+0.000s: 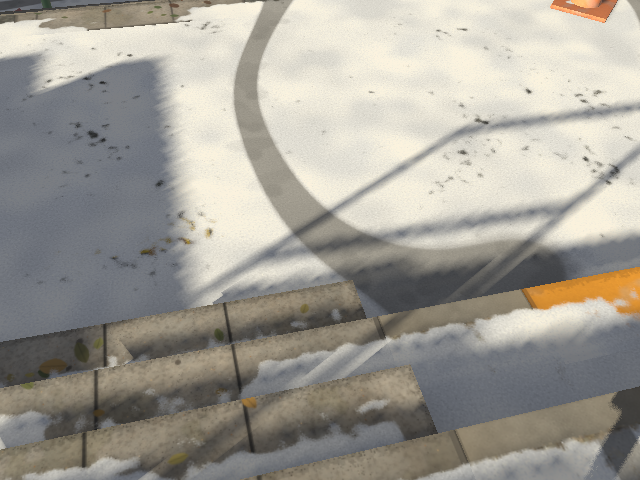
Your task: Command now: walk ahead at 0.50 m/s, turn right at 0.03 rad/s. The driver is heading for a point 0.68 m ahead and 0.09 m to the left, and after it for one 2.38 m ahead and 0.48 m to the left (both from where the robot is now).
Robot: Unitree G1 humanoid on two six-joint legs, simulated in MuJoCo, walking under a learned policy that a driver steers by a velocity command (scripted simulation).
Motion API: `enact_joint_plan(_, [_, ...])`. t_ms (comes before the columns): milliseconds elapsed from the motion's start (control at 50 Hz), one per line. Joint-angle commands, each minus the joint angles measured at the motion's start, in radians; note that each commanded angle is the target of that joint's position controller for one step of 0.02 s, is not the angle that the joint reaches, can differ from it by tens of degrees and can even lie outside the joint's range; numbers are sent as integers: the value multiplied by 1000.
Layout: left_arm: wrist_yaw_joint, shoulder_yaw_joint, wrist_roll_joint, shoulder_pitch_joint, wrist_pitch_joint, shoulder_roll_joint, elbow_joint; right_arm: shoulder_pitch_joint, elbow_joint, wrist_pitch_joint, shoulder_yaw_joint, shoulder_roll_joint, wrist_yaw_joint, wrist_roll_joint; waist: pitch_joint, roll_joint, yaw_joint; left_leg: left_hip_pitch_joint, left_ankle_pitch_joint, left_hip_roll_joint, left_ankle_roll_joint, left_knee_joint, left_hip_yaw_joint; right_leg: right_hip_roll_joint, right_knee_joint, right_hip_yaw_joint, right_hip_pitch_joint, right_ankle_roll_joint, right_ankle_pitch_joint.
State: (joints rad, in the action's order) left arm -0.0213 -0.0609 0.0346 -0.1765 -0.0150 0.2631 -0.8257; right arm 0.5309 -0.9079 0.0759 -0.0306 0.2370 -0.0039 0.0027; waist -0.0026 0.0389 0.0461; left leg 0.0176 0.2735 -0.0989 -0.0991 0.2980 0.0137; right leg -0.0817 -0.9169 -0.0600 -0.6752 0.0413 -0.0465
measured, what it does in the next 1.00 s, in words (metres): goes down, turning left: right foot 0.14 m lower, then left foot 0.14 m lower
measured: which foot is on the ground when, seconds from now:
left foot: down 0.00-0.28, up 0.30-0.84, down 0.86-1.00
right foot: up 0.00-0.26, down 0.28-0.88, up 0.90-1.00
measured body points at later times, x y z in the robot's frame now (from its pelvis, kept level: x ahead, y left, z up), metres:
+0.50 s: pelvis +0.26 -0.08 -0.16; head +0.26 -0.09 +0.29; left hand +0.24 +0.17 -0.29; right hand +0.31 -0.34 -0.31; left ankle +0.29 +0.08 -0.79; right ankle +0.26 -0.15 -0.88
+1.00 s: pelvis +0.48 +0.00 -0.30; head +0.51 +0.02 +0.15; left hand +0.38 +0.23 -0.45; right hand +0.68 -0.19 -0.43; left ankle +0.51 +0.07 -1.02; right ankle +0.45 -0.15 -0.82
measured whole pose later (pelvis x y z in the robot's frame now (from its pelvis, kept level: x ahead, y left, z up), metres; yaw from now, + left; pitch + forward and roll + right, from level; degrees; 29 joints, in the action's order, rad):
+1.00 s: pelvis +0.48 +0.00 -0.30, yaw +23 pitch -1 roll +0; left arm 0.04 -0.03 0.03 -0.35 0.03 0.21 -0.93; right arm 0.17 -0.90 -0.01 -0.06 0.22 0.00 -0.02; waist 0.09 0.02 -0.05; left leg 0.35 0.25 -0.11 -0.13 0.62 0.05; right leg -0.08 -1.76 0.01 -0.59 -0.01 0.62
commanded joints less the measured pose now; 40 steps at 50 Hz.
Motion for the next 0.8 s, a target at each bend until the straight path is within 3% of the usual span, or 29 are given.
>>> enact_joint_plan(20, [5, -21, 6, 134, 26, 77, 82, 111, 8, 16, -33, 144, -24, -6, 93, -117, 19, -126, -386, 277, -117, 8, -224, 5, 75, -7, -236, -5, -76])
enact_joint_plan(60, [-10, -15, 9, 164, 34, 61, 84, 49, 15, 18, -22, 118, -30, -11, 125, -90, 6, 47, -294, 226, -101, 43, -156, 11, 246, 31, -67, -12, -260])
enact_joint_plan(80, [-21, -11, 10, 160, 34, 41, 79, 32, 19, 13, -12, 97, -29, -10, 106, -87, 6, 110, -260, 216, -94, 81, -144, 21, 270, 51, 27, -4, -346])
enact_joint_plan(120, [-33, -7, 3, 156, 37, 28, 79, 0, 22, 14, -10, 99, -27, -10, 109, -95, 8, 215, -161, 210, -86, 149, -141, 26, 323, 57, 156, 15, -434])
enact_joint_plan(180, [-19, 1, -9, 210, 47, 27, 107, 31, 10, 8, -13, 103, -30, -28, 142, -91, 69, 168, -190, 201, -78, 281, -145, 31, 455, 65, 194, 16, -364])
enact_joint_plan(220, [6, 0, -19, 146, 53, 30, 85, 51, -4, -17, -12, 102, -51, -44, 140, -77, 69, 30, -291, 206, -86, 428, -165, -7, 606, 25, 196, 21, -322])
enact_joint_plan(240, [19, -9, -17, 65, 62, 47, 56, 64, -14, -33, -11, 108, -61, -54, 108, -34, 42, -1, -345, 201, -90, 577, -175, -15, 665, 23, 266, 29, -332])
enact_joint_plan(260, [28, -17, -2, -98, 69, 55, 6, 51, -16, -43, -10, 113, -64, -53, 36, 5, -25, 33, -406, 172, -90, 791, -164, 16, 703, 72, 434, 32, -332])
enact_joint_plan(280, [28, -30, 19, -287, 74, 81, -59, 39, -20, -46, -12, 121, -56, -29, -49, 63, -118, 186, -295, 121, -80, 1084, -121, 9, 694, 109, 704, 34, -383])
enact_joint_plan(300, [16, -36, 19, -378, 73, 122, -82, 133, -35, -35, -23, 79, -43, 7, -177, 221, -97, 528, 516, 2, -27, 1509, -63, -148, 391, -22, 1055, 71, -718])
enact_joint_plan(320, [-6, -27, -2, -419, 69, 130, -64, 247, -30, -23, -13, 69, -56, 49, -337, 180, -78, 760, 610, 43, -4, 1651, -118, -331, 118, -173, 1290, 136, -1027])
enact_joint_plan(340, [-19, -35, -32, -412, 61, 127, -51, 169, -13, -25, -21, 125, -64, 34, -345, 85, -128, 874, 460, 92, 10, 1570, -117, -382, 255, -249, 1237, 218, -600])
enact_joint_plan(360, [-5, -48, -24, -333, 60, 152, -52, 36, 16, -42, -20, 106, -63, -2, -195, 144, -129, 947, 325, 111, 30, 1575, -57, -411, 470, -338, 992, 298, 4])
enact_joint_plan(380, [8, -23, -30, -260, 62, 81, -36, -82, 39, -60, -33, 143, -48, -43, -63, 44, -109, 885, 230, 149, 36, 1471, -72, -361, 586, -322, 742, 283, 222])
enact_joint_plan(400, [11, -6, -9, -212, 77, 71, -31, -110, 41, -76, -45, 151, -30, -50, 49, 42, -63, 777, 128, 175, 45, 1248, -111, -335, 605, -285, 514, 260, 203])
enact_joint_plan(420, [15, -4, -8, -191, 96, 55, -53, -106, 14, -89, -50, 131, -16, -58, 133, 10, -19, 700, 25, 203, 54, 1104, -152, -277, 597, -205, 370, 204, 91])
enact_joint_plan(440, [21, -5, -17, -192, 111, 62, -64, -128, 14, -97, -42, 74, 2, -40, 171, 14, 6, 620, -90, 191, 82, 941, -142, -216, 625, -100, 243, 164, 63])
enact_joint_plan(460, [28, -13, -21, -214, 116, 87, -82, -131, 4, -101, -41, 46, 18, -51, 144, 54, 4, 603, -137, 179, 85, 900, -113, -193, 620, -83, 254, 164, 52])
enact_joint_plan(480, [29, -17, -16, -255, 119, 95, -104, -125, -4, -103, -39, 33, 23, -60, 107, 61, -1, 631, -156, 170, 79, 906, -105, -213, 583, -74, 306, 184, -44])
enact_joint_plan(500, [27, -12, -22, -275, 117, 81, -105, -138, 0, -104, -37, 25, 24, -52, 81, 56, -2, 662, -167, 174, 70, 881, -115, -223, 571, -71, 351, 190, -103])
enact_joint_plan(520, [21, -16, -15, -282, 120, 89, -105, -128, -6, -106, -44, 35, 25, -47, 48, 59, 5, 681, -253, 168, 47, 903, -109, -232, 542, -70, 391, 190, -101])
enact_joint_plan(540, [19, -11, -17, -294, 117, 74, -104, -165, 1, -108, -49, 43, 25, -44, 54, 37, -4, 721, -277, 169, 33, 893, -119, -237, 539, -59, 416, 177, -63])
enact_joint_plan(560, [22, -1, -29, -283, 124, 26, -113, -249, 33, -100, -59, 52, 30, -44, 79, 7, -4, 793, -424, 179, 23, 778, -160, -194, 525, -28, 467, 135, 105])
enact_joint_plan(600, [34, 7, -26, -304, 128, 21, -118, -325, 50, -91, -60, 44, 36, -45, 114, 25, -29, 807, -542, 155, 10, 690, -146, -181, 497, -1, 467, 106, 200])
enact_joint_plan(620, [38, 13, -16, -276, 128, 14, -114, -370, 72, -86, -59, 47, 43, -43, 128, -3, -24, 732, -691, 139, 20, 565, -117, -157, 464, 65, 382, 87, 263])
enact_joint_plan(660, [44, 15, -16, -273, 136, 36, -111, -427, 75, -71, -45, 20, 61, -40, 108, -6, -50, 512, -873, 106, 9, 450, -20, -124, 442, 148, 271, 56, 379])
enact_joint_plan(700, [50, 12, -2, -315, 126, 42, -130, -502, 92, -74, -36, 8, 70, -34, 154, 7, -103, 480, -844, 112, 8, 357, 20, -135, 387, 178, 293, 56, 410])
enact_joint_plan(760, [68, 7, 16, -408, 100, 52, -161, -614, 135, -74, -27, 9, 60, -28, 225, 15, -189, 626, -670, 138, 9, 209, 29, -184, 243, 132, 532, 74, 275])
enact_joint_plan(800, [82, 6, 19, -440, 76, 64, -181, -598, 131, -66, -30, 25, 50, -35, 223, 3, -191, 595, -509, 151, -12, 114, 50, -216, 136, 121, 612, 86, 86])
Keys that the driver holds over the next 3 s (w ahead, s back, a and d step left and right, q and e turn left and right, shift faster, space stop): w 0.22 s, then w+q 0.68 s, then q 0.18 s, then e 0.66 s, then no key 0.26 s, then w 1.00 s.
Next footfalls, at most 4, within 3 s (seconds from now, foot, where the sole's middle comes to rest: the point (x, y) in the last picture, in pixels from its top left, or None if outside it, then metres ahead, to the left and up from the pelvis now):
0.28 right None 0.30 -0.15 -0.92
0.86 left None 0.54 0.08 -1.06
1.42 right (322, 443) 0.81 -0.05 -1.20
2.06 left None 0.56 0.11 -1.06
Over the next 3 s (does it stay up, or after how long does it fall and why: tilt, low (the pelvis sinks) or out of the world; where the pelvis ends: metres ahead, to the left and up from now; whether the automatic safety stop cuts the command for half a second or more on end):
stays up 0.93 0.11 -0.45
